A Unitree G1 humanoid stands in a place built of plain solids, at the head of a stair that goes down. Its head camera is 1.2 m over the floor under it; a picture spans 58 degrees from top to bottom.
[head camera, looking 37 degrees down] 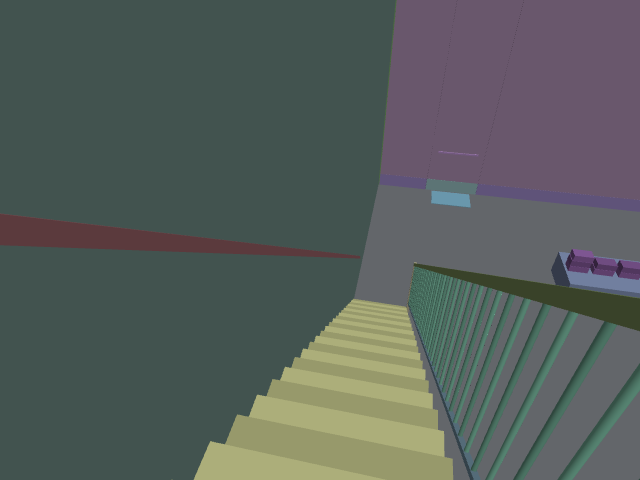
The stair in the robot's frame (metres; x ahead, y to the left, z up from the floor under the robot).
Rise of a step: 0.18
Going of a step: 0.22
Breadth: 0.91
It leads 12 degrees to the right of straight ahead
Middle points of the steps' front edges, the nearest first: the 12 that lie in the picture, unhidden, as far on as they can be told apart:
0.74 -0.04 -0.36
0.95 -0.09 -0.53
1.17 -0.13 -0.71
1.38 -0.18 -0.89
1.60 -0.23 -1.07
1.81 -0.27 -1.25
2.03 -0.32 -1.42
2.24 -0.36 -1.60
2.46 -0.41 -1.78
2.67 -0.46 -1.96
2.89 -0.50 -2.14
3.10 -0.55 -2.31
